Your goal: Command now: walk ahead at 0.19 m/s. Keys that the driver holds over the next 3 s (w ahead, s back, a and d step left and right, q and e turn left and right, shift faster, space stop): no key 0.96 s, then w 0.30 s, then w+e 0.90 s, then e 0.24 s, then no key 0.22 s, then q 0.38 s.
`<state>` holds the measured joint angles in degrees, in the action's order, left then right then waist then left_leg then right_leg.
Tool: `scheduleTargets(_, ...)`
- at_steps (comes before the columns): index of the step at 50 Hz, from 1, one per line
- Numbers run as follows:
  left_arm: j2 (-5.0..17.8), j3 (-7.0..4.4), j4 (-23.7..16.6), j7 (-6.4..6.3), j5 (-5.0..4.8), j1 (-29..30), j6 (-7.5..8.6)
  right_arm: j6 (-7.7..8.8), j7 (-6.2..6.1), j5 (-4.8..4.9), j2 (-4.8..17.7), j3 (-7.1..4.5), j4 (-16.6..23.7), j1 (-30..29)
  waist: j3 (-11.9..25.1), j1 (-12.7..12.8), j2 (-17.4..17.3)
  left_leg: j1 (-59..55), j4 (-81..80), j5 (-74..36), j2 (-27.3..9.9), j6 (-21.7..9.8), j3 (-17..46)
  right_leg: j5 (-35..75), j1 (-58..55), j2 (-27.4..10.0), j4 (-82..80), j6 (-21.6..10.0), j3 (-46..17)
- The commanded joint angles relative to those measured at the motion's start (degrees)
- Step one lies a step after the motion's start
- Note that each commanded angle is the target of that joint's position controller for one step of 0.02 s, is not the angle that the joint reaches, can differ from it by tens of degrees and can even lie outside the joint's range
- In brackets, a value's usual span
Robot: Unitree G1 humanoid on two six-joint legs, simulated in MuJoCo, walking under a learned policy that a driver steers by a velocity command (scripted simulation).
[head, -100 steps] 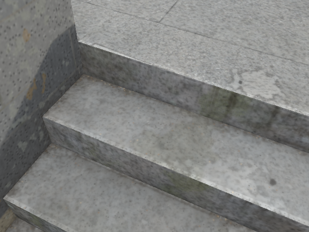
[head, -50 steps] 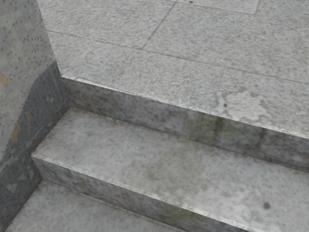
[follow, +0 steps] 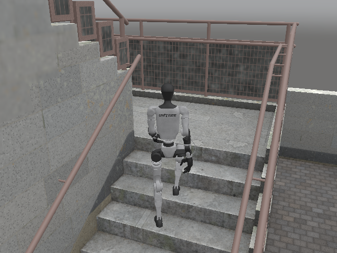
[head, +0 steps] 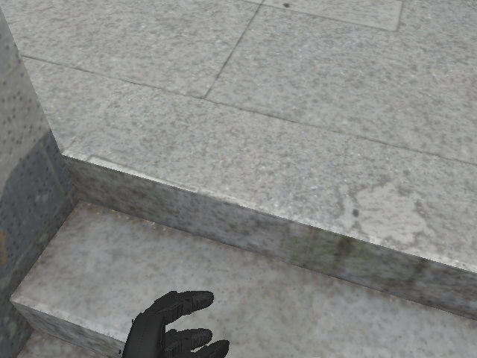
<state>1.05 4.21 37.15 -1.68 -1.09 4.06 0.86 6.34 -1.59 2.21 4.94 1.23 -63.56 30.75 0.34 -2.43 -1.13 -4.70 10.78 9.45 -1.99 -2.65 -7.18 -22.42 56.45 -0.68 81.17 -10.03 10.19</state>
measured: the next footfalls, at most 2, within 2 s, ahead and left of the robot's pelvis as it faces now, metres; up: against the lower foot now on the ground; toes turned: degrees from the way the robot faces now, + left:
right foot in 0.02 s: +0.17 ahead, -0.08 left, +0.17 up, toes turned -5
left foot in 0.50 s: +0.24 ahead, +0.11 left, +0.17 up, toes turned +5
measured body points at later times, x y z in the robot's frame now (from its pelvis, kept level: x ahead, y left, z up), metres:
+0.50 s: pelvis +0.15 -0.01 +0.14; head +0.16 -0.02 +0.59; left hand +0.15 +0.20 +0.00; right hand +0.24 -0.21 +0.00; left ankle +0.20 +0.10 -0.58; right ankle +0.13 -0.07 -0.59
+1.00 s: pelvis +0.17 +0.01 +0.15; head +0.18 +0.01 +0.60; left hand +0.16 +0.22 -0.01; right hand +0.15 -0.19 +0.00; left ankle +0.20 +0.10 -0.59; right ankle +0.13 -0.07 -0.59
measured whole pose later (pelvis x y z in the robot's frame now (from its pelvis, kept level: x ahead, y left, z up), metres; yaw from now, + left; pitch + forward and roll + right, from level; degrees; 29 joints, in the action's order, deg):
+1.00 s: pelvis +0.17 +0.01 +0.15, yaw +0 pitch -2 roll +0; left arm 6.1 1.1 58.7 -3.6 0.2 -21.4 1.6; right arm 1.6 -3.0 -0.9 5.4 0.2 -56.4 23.7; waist -2.0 0.1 0.3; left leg 10.8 22.3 10.1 0.6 -2.5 -5.6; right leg -16.1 4.0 0.8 21.5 -2.5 5.0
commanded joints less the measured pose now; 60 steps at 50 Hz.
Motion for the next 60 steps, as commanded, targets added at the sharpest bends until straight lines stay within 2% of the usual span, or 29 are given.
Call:
scheduleTargets(1,10.38,-4.42,6.43,-1.07,3.13,-29.28,0.11,2.26,1.19,1.47,18.77,-5.3,4.42,-1.45,13.31,15.86,-11.94,9.55,35.31,-90.77,-9.68,-3.47,2.68,4.93,-43.23,5.13,-28.83,-1.69,-7.87)
scheduleTargets(2,18.23,-6.73,8.78,-1.67,3.63,-33.2,0.18,2.53,3.26,0.79,9.78,-4.11,7.95,0.74,16.06,12.93,9.29,30.19,64.58,-19.66,3.0,1.69,3.94,49.26,-57.12,-15.48,-42.08,-11.92,-38.6)
scheduleTargets(3,17.16,-7.2,8.65,-2.05,3.03,-27.48,0.3,1.73,4.39,-1.64,7.7,-4.51,7.83,1.23,19.31,8.31,8.61,29.03,84.8,0.02,8.39,1.51,16.91,50.76,-45.8,-18.17,-57.82,-13.71,-52.79)
scheduleTargets(4,15.89,-7.68,8.35,-1.1,1.88,-18.83,0.94,-0.08,4.65,-2.55,5.11,-4.29,10.97,0.0,12.02,2.39,3.13,34.62,92.54,-2.15,5.72,1.52,16.27,27.8,-38.61,-18.49,-57.29,-12.61,-46.18)
scheduleTargets(5,12.06,-7.44,10.26,-0.35,0.78,-15.98,1.54,-1.03,4.16,-4.81,5.47,-4.59,13.35,-5.11,3.23,1.34,-1.38,41.69,92.67,-4.26,4.19,0.28,13.95,12.71,-33.52,-16.1,-54.09,-8.75,-41.04)
scheduleTargets(7,5.96,-6.4,14.27,0.04,1.51,-18.0,2.9,-2.59,2.32,-4.81,3.5,-4.16,15.5,-6.3,-3.29,-0.96,-2.01,46.57,93.22,-3.63,4.56,-1.69,16.15,11.85,-27.31,-11.41,-51.49,-2.95,-28.44)
scheduleTargets(10,5.99,-6.44,18.78,1.2,2.68,-22.22,4.9,-3.69,1.45,-4.16,0.69,-3.11,15.94,-5.49,-2.39,-1.86,1.86,53.57,94.93,-3.58,7.91,-2.68,16.88,18.13,-32.04,-8.97,-52.2,-0.53,-18.64)
scheduleTargets(14,6.5,-5.35,18.12,0.55,1.68,-24.1,6.18,-6.3,0.37,-5.67,1.59,-2.75,17.31,-9.9,-0.39,-2.27,1.56,51.22,76.46,-4.68,5.89,0.98,14.17,35.29,-34.73,-9.7,-55.42,0.25,-12.37)
scheduleTargets(15,8.52,-5.52,17.64,-0.21,0.85,-24.87,6.1,-6.78,0.58,-5.53,2.58,-2.66,18.57,-13.49,-0.3,-1.74,2.96,50.26,70.79,-5.21,4.32,1.92,11.87,36.64,-35.54,-10.24,-57.3,-0.19,-12.92)
scheduleTargets(16,9.39,-5.46,16.42,-0.97,0.94,-24.14,5.83,-7.5,1.14,-5.02,3.65,-2.68,17.35,-12.48,1.71,-1.8,3.14,45.91,60.63,-4.12,2.61,2.76,7.79,37.39,-37.22,-9.0,-58.93,0.8,-10.66)
scheduleTargets(18,10.45,-5.39,14.45,-1.54,1.78,-23.34,5.84,-7.88,1.42,-3.54,1.65,-1.85,14.21,-11.08,4.33,-0.91,9.29,33.46,48.66,-5.59,1.09,2.6,3.18,46.28,-36.55,-8.15,-60.01,1.27,-7.36)
scheduleTargets(20,11.12,-5.56,14.76,-1.54,2.18,-25.01,5.92,-7.59,0.32,-2.85,-0.08,-1.62,12.63,-11.37,5.84,0.47,12.19,27.9,40.79,-3.26,0.57,1.05,2.59,47.48,-40.44,-9.46,-61.64,0.15,-9.11)
scheduleTargets(22,10.86,-5.67,14.88,-1.43,2.53,-27.72,5.41,-6.27,-0.27,-3.01,-0.07,-1.72,12.19,-11.99,4.99,2.34,10.99,25.54,33.23,0.74,1.57,-0.37,1.51,52.89,-45.49,-11.12,-59.44,-0.2,-10.93)
scheduleTargets(24,10.81,-5.87,15.11,-1.52,1.29,-28.61,4.54,-4.48,-0.92,-2.57,0.91,-1.97,10.23,-8.97,3.14,0.88,7.15,20.91,16.42,-4.73,2.4,-1.19,0.67,57.61,-50.47,-10.09,-54.3,0.54,-11.19)
scheduleTargets(25,10.51,-6.26,15.67,-1.48,1.07,-29.91,4.48,-3.44,-1.26,-2.75,2.11,-2.33,9.28,-7.45,1.19,0.98,5.45,19.38,10.9,-8.48,1.18,-1.09,1.95,51.66,-51.48,-8.84,-50.32,1.2,-11.38)
scheduleTargets(26,9.81,-6.69,16.02,-1.06,1.28,-32.91,4.48,-2.64,-1.51,-3.54,3.67,-2.71,9.3,-6.6,0.83,2.69,0.5,13.71,10.65,-21.34,-3.82,-1.09,7.99,33.63,-46.07,-8.34,-46.65,2.55,-12.34)
scheduleTargets(27,4.78,-5.83,17.51,-0.53,0.49,-39.82,3.75,-3.0,-1.74,-4.56,2.4,-1.65,9.45,-6.62,4.79,5.6,-7.02,4.7,14.49,-46.34,-12.38,-4.95,15.71,8.58,-39.25,-7.11,-47.25,4.39,-12.33)
scheduleTargets(28,2.46,-5.1,19.59,-0.55,-0.05,-41.53,2.11,-3.77,-1.7,-4.36,-0.6,-0.56,10.8,-10.08,3.58,6.04,-8.03,8.46,14.01,-37.59,-12.76,-7.18,15.62,0.34,-39.93,-6.22,-53.26,5.36,-11.43)
scheduleTargets(29,4.95,-5.56,19.58,-0.86,1.35,-38.16,1.45,-4.3,-1.65,-3.73,-1.57,-0.45,11.65,-13.06,-2.34,5.69,-4.73,15.03,12.48,-23.74,-9.54,-5.19,14.11,1.58,-41.84,-5.22,-59.23,6.01,-11.46)
scheduleTargets(30,6.65,-5.67,18.68,-1.28,1.49,-33.41,1.21,-4.51,-1.78,-3.32,0.47,-1.35,11.96,-12.93,-6.16,4.06,-0.32,19.08,11.08,-11.16,-6.69,-3.03,12.16,4.36,-42.45,-4.98,-60.88,6.06,-11.91)
scheduleTargets(31,7.44,-5.47,17.64,-1.41,1.78,-29.24,1.02,-4.7,-2.13,-3.12,1.42,-1.51,11.34,-10.7,-7.48,2.78,0.2,19.82,10.6,-8.38,-5.7,-2.27,11.05,8.43,-43.21,-5.63,-61.25,5.48,-12.27)
scheduleTargets(33,7.07,-5.03,17.87,-1.4,1.78,-29.47,0.91,-4.73,-2.28,-3.04,1.61,-1.6,10.65,-7.88,-6.57,2.86,-1.83,18.23,9.7,-6.72,-5.38,-1.69,10.78,13.37,-44.95,-6.6,-62.03,5.02,-12.54)
scheduleTargets(38,7.93,-4.46,19.24,-1.82,1.25,-29.34,1.31,-3.82,-1.23,-2.92,3.37,-2.0,10.67,-6.73,-2.82,2.65,0.15,13.71,8.95,-12.19,-5.54,-1.62,10.71,17.39,-48.22,-6.45,-62.92,5.28,-12.44)
scheduleTargets(48,8.08,-3.5,20.86,-2.08,1.27,-30.35,1.05,-4.27,-1.51,-3.09,3.74,-1.45,8.39,-2.53,-4.76,2.76,1.02,14.47,7.9,-8.8,-5.62,-1.77,10.46,16.85,-49.22,-6.65,-63.87,5.0,-12.75)
scheduleTargets(52,10.77,-4.66,20.84,-1.85,1.38,-31.32,0.58,-5.23,-1.26,-3.08,6.77,-3.09,8.63,-2.38,-8.07,3.49,1.43,21.56,10.71,18.42,-2.33,-4.51,9.32,-6.12,-46.14,-3.85,-61.16,1.42,-12.49)
scheduleTargets(54,12.1,-5.2,20.54,-1.78,1.38,-32.33,0.36,-5.34,-0.9,-2.82,5.92,-3.16,10.19,-5.23,-12.13,5.07,4.09,31.73,14.61,23.65,-1.21,-5.32,8.72,-16.43,-46.2,-6.47,-64.41,-1.23,-18.05)
scheduleTargets(56,15.2,-6.48,21.52,-2.05,1.25,-35.43,0.42,-4.45,-0.05,-3.1,3.59,-2.67,12.61,-9.98,-14.04,7.43,9.93,41.75,27.45,15.73,1.22,-4.07,3.4,-24.11,-49.95,-14.54,-72.3,-5.72,-30.11)
scheduleTargets(58,16.55,-7.43,22.42,-2.01,1.43,-35.94,0.76,-3.3,1.33,-3.96,4.91,-3.61,13.62,-11.24,-12.52,8.17,9.48,47.34,46.04,14.15,-1.55,-1.49,2.51,-19.74,-51.11,-21.04,-75.8,-11.08,-37.04)
scheduleTargets(60,18.28,-8.46,22.71,-1.79,2.45,-36.18,2.05,-3.49,1.13,-4.31,5.65,-4.67,15.68,-13.14,-11.37,7.65,6.13,59.52,73.32,22.52,-3.04,0.44,5.37,-9.79,-55.74,-22.27,-75.52,-13.03,-34.82)
Over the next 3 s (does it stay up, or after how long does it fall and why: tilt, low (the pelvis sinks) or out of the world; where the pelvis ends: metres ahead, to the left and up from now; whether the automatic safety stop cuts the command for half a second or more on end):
stays up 0.56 -0.19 0.42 its command is cut before an obstacle after 1.4 s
